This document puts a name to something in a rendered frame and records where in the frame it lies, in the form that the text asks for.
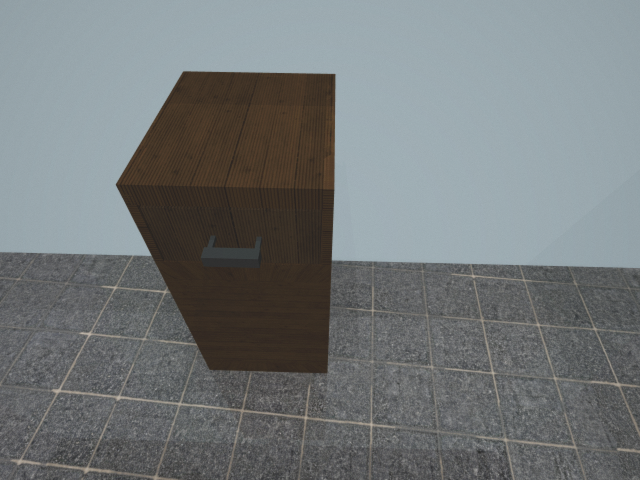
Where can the drawer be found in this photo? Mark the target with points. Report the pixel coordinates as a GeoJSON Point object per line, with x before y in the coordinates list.
{"type": "Point", "coordinates": [288, 235]}

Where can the cabinet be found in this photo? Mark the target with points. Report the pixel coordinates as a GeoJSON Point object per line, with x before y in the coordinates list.
{"type": "Point", "coordinates": [244, 140]}

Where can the handle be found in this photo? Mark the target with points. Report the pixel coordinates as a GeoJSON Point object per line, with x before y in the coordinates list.
{"type": "Point", "coordinates": [231, 257]}

